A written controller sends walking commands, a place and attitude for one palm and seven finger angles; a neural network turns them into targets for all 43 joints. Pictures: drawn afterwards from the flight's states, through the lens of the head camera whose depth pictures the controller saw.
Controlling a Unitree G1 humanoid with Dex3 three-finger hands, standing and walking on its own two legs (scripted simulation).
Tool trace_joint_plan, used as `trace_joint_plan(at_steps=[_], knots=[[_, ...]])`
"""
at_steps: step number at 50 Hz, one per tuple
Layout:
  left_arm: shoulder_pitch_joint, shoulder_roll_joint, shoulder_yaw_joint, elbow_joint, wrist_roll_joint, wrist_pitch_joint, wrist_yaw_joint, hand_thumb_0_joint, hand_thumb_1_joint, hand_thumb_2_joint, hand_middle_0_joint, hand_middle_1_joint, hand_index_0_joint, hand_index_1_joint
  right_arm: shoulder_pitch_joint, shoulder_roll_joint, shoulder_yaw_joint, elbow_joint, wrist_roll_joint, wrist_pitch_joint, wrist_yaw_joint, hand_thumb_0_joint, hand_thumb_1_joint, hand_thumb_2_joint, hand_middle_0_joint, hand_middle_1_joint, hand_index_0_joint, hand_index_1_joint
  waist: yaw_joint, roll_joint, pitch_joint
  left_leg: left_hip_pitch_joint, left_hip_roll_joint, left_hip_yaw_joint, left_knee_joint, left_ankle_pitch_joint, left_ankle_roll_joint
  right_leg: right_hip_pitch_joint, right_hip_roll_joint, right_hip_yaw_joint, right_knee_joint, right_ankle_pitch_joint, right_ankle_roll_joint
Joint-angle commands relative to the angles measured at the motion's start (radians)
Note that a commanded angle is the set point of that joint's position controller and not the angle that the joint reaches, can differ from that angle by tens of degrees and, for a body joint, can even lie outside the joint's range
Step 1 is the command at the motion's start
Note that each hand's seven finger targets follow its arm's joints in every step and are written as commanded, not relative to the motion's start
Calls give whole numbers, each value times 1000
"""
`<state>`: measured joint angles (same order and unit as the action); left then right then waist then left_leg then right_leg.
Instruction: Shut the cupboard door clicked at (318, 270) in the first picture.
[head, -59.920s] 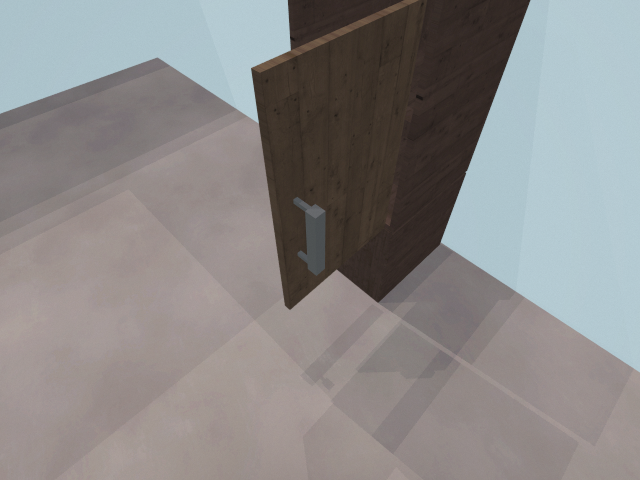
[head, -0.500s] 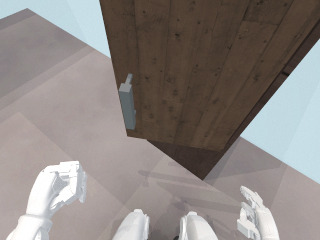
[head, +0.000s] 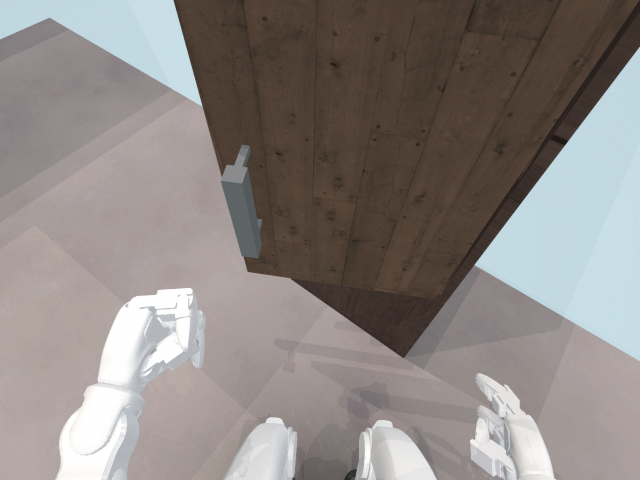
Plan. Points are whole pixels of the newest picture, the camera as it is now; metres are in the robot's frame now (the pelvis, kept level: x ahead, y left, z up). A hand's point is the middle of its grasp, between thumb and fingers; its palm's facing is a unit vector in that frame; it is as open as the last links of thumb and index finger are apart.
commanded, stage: bring the fist close to the handle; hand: left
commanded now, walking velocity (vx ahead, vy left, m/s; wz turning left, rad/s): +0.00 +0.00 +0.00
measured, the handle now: (248, 205) +0.46 +0.13 +0.04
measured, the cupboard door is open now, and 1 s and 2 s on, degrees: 28 28 13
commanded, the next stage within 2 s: push the door shut along its arc in 1.04 s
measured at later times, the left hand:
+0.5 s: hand (248, 282) +0.34 +0.11 +0.03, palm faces -0.13 -0.99 -0.03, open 3.1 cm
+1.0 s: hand (259, 267) +0.37 +0.10 +0.03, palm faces -0.10 -0.99 -0.03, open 3.1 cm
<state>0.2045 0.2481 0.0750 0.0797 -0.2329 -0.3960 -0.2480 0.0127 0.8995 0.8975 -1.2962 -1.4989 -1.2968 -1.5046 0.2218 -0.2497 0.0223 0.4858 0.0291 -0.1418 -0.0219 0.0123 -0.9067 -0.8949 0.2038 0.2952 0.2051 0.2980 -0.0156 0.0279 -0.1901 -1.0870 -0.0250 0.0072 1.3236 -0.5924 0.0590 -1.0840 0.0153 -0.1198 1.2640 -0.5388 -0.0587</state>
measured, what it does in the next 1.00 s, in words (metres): stands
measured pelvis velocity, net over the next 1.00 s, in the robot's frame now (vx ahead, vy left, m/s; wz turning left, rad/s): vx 0.01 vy -0.01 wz -0.01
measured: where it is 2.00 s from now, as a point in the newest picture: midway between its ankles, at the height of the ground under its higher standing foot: outside the picture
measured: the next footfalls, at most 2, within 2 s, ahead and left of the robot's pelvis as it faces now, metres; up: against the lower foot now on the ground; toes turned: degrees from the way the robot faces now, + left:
none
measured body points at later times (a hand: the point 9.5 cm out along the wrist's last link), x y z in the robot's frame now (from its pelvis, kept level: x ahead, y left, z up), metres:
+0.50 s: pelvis +0.01 +0.00 +0.01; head +0.11 +0.00 +0.45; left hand +0.34 +0.17 +0.04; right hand +0.16 -0.25 -0.10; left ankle +0.02 +0.08 -0.62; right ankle +0.04 -0.09 -0.62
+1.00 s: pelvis +0.01 -0.01 +0.01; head +0.11 -0.01 +0.45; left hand +0.36 +0.16 +0.04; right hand +0.13 -0.26 -0.11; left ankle +0.02 +0.08 -0.62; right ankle +0.04 -0.09 -0.62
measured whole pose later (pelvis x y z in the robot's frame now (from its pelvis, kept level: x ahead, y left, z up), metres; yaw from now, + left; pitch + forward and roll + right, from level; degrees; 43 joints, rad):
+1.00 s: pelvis +0.01 -0.01 +0.01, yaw -1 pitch +21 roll +0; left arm -0.24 0.16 0.04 0.55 -0.14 -0.50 -0.08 0.01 0.90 0.90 -1.30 -1.50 -1.30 -1.50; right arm 0.25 -0.24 0.00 0.57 0.01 0.01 0.02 0.01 -0.91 -0.89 0.20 0.29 0.20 0.30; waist -0.05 0.02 -0.17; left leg -1.05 -0.03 0.04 1.24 -0.56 0.05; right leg -1.08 0.02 -0.08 1.22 -0.52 -0.07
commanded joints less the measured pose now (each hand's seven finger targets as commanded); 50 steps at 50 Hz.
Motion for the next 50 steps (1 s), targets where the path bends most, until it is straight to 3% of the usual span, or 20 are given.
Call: trace_joint_plan(at_steps=[1, 8, 9, 10, 15, 22, 24, 26, 28, 32, 34, 36, 39, 42, 44, 48, 50], knots=[[-119, 91, 53, -183, -3, -59, 32, 0, 900, 900, -1300, -1500, -1300, -1500, -5, -134, -61, -142, 1, -35, 0, 0, -900, -900, 200, 300, 200, 300, -5, 16, -299, 171, 11, -74, -219, 280, -34, 266, 2, 109, -189, 195, 22], [-266, 66, 18, -91, 32, -67, 76, 0, 900, 900, -1300, -1500, -1300, -1500, -2, -137, -61, -119, -4, -8, 11, 0, -900, -900, 200, 300, 200, 300, -29, -12, -263, 161, 12, -71, -222, 246, -32, 235, -1, 112, -201, 173, 25], [-299, 72, 19, -83, 37, -71, 83, 0, 900, 900, -1300, -1500, -1300, -1500, 3, -140, -61, -116, -7, -4, 9, 0, -900, -900, 200, 300, 200, 300, -28, -10, -266, 163, 12, -74, -222, 257, -31, 241, 1, 112, -194, 185, 21], [-325, 39, -12, -80, 41, -75, 85, 0, 900, 900, -1300, -1500, -1300, -1500, -4, -134, -61, -116, -7, -2, 12, 0, -900, -900, 200, 300, 200, 300, -32, 2, -281, 173, 10, -71, -221, 256, -30, 239, -3, 113, -195, 187, 24], [-378, 42, -2, -30, 52, -89, 108, 0, 900, 900, -1300, -1500, -1300, -1500, 8, -135, -65, -96, -10, 14, 19, 0, -900, -900, 200, 300, 200, 300, -25, -1, -343, 211, 12, -69, -221, 323, -34, 266, -4, 112, -182, 264, 23], [-505, 10, -22, 76, 71, -86, 136, 0, 900, 900, -1300, -1500, -1300, -1500, 25, -133, -69, -76, -13, 48, 27, 0, -900, -900, 200, 300, 200, 300, -38, -30, -346, 208, 11, -60, -218, 334, -33, 284, -7, 121, -190, 300, 28], [-559, 6, -33, 90, 76, -91, 143, 0, 900, 900, -1300, -1500, -1300, -1500, 32, -135, -68, -70, -15, 54, 28, 0, -900, -900, 200, 300, 200, 300, -44, -10, -352, 217, 11, -64, -215, 351, -33, 279, -5, 119, -183, 318, 24], [-556, 9, -12, 116, 78, -101, 153, 0, 900, 900, -1300, -1500, -1300, -1500, 33, -132, -71, -66, -17, 62, 32, 0, -900, -900, 200, 300, 200, 300, -31, -29, -373, 215, 10, -59, -218, 357, -35, 302, -7, 122, -183, 329, 26], [-614, -6, -29, 158, 85, -106, 160, 0, 900, 900, -1300, -1500, -1300, -1500, 33, -128, -68, -57, -18, 70, 35, 0, -900, -900, 200, 300, 200, 300, -49, -32, -343, 196, 8, -53, -215, 332, -33, 289, -8, 128, -193, 316, 28], [-724, 3, -16, 236, 99, -122, 174, 0, 900, 900, -1300, -1500, -1300, -1500, 39, -132, -69, -40, -20, 83, 35, 0, -900, -900, 200, 300, 200, 300, -57, -32, -334, 177, 8, -53, -211, 297, -33, 273, -8, 135, -195, 283, 27], [-728, 27, 9, 247, 101, -131, 178, 0, 900, 900, -1300, -1500, -1300, -1500, 48, -136, -72, -40, -22, 88, 35, 0, -900, -900, 200, 300, 200, 300, -45, 1, -372, 203, 7, -55, -213, 329, -34, 284, -5, 134, -185, 312, 23], [-673, 7, 7, 243, 93, -137, 174, 0, 900, 900, -1300, -1500, -1300, -1500, 49, -131, -73, -48, -22, 94, 43, 0, -900, -900, 200, 300, 200, 300, -25, -6, -421, 232, 7, -49, -221, 371, -38, 318, -6, 131, -180, 359, 24], [-643, 16, 13, 260, 87, -134, 167, 0, 900, 900, -1300, -1500, -1300, -1500, 60, -132, -73, -53, -19, 105, 46, 0, -900, -900, 200, 300, 200, 300, -28, -31, -406, 207, 6, -46, -226, 385, -34, 355, -3, 133, -185, 393, 24], [-662, -14, -16, 256, 88, -143, 160, 0, 900, 900, -1300, -1500, -1300, -1500, 53, -128, -76, -50, -17, 113, 46, 0, -900, -900, 200, 300, 200, 300, -42, -55, -364, 187, 6, -36, -230, 334, -31, 343, -8, 144, -208, 352, 32], [-690, 5, -6, 259, 88, -152, 164, 0, 900, 900, -1300, -1500, -1300, -1500, 54, -133, -74, -51, -17, 114, 41, 0, -900, -900, 200, 300, 200, 300, -48, -52, -336, 176, 5, -41, -231, 309, -28, 325, -5, 141, -212, 317, 28], [-704, 3, -5, 252, 84, -181, 162, 0, 900, 900, -1300, -1500, -1300, -1500, 45, -129, -75, -38, -19, 110, 40, 0, -900, -900, 200, 300, 200, 300, -50, -56, -357, 177, 4, -36, -226, 284, -27, 328, -11, 153, -220, 293, 31], [-711, 25, 9, 242, 86, -190, 159, 0, 900, 900, -1300, -1500, -1300, -1500, 46, -131, -77, -32, -20, 108, 37, 0, -900, -900, 200, 300, 200, 300, -43, -24, -378, 198, 5, -41, -224, 306, -30, 321, -9, 150, -207, 314, 28]])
